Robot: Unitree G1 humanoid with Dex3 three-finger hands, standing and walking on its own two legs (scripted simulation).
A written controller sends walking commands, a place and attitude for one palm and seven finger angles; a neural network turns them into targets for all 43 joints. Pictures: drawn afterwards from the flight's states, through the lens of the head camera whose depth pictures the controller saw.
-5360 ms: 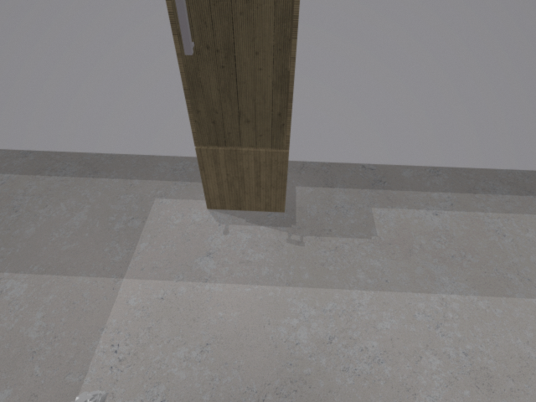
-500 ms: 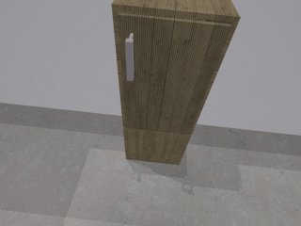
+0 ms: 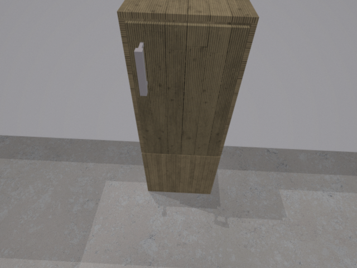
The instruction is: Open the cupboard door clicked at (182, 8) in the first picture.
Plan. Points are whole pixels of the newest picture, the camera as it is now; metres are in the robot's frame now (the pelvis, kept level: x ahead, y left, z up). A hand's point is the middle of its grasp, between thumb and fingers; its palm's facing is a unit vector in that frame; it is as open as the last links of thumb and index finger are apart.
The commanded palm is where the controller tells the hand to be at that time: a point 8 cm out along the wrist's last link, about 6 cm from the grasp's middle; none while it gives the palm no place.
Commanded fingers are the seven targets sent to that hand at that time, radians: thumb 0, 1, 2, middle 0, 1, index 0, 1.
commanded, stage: come to a stop and stand still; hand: left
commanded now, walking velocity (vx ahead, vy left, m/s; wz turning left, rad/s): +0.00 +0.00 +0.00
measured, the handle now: (142, 69) +0.64 +0.15 +0.11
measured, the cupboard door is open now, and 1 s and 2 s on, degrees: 0 0 0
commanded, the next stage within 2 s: look again from close up in 0.14 s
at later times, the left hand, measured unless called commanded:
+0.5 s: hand out of the picture +0.02 +0.18 -0.18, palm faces +0.07 -0.97 -0.23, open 7.4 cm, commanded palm none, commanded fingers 0.00 0.90 0.90 -0.20 -0.30 -0.20 -0.30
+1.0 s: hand out of the picture -0.01 +0.20 -0.18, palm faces +0.03 -0.97 -0.23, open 7.4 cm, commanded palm none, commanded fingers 0.00 0.90 0.90 -0.20 -0.30 -0.20 -0.30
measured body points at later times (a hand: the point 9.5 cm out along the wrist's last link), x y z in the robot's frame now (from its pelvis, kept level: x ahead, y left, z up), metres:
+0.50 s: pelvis +0.00 +0.00 -0.01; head -0.01 -0.01 +0.44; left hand +0.02 +0.23 -0.16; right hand +0.05 -0.24 -0.16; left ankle +0.04 +0.10 -0.74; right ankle -0.01 -0.12 -0.74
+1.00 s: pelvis -0.01 +0.01 +0.00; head -0.02 +0.01 +0.45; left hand -0.02 +0.26 -0.16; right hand +0.02 -0.24 -0.15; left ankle +0.04 +0.10 -0.74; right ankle -0.01 -0.12 -0.74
